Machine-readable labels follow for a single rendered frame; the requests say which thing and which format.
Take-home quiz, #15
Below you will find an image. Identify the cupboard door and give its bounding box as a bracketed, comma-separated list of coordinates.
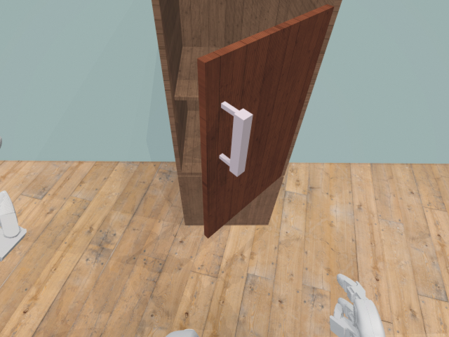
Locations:
[197, 4, 334, 238]

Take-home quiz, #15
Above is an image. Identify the robot left hand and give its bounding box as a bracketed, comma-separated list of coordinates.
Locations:
[0, 136, 27, 261]

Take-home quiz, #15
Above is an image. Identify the handle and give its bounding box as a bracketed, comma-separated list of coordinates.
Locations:
[219, 101, 253, 177]

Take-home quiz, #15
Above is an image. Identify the robot right hand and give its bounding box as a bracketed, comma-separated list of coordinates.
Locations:
[330, 274, 386, 337]

